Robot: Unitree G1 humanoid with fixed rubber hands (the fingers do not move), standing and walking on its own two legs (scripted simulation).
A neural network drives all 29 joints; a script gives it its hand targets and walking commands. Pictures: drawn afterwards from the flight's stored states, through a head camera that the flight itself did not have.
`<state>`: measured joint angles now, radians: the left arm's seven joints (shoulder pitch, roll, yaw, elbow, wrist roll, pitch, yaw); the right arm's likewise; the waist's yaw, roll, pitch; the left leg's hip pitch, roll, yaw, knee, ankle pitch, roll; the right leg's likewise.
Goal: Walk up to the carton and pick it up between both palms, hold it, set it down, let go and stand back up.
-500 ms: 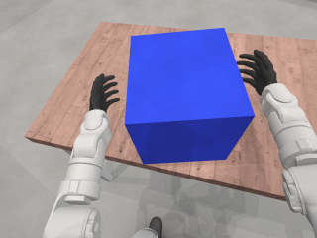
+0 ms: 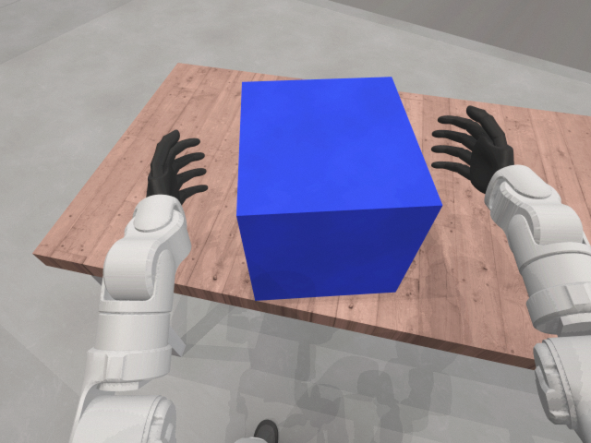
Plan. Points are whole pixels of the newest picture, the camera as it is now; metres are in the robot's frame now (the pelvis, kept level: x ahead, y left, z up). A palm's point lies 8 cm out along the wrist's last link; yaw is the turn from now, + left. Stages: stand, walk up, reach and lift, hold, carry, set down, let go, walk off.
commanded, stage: set down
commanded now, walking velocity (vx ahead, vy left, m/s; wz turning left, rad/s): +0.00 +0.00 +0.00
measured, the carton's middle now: (321, 191) +0.46 +0.06 +0.04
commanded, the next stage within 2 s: none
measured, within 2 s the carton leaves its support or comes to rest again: neither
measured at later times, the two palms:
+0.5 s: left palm (174, 240) +0.30 +0.22 +0.11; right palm (507, 241) +0.38 -0.19 +0.09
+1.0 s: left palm (172, 281) +0.26 +0.21 +0.08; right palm (524, 290) +0.33 -0.21 +0.07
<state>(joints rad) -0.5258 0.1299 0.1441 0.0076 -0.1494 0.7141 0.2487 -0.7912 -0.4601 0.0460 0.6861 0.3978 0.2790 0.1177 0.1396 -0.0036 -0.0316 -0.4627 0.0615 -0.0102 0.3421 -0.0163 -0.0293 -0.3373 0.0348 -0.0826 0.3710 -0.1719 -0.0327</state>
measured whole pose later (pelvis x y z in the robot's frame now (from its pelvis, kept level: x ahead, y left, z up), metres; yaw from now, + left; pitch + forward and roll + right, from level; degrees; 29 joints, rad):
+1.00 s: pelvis +0.01 -0.02 +0.00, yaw -1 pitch +2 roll +0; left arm 0.07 0.11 0.12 -0.34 -0.18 0.51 0.21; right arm -0.09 -0.42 0.06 0.07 0.44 0.12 0.03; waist 0.08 0.01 0.07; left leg -0.32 0.06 0.00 0.33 -0.05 -0.05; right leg -0.22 0.04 -0.04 0.41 -0.22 -0.05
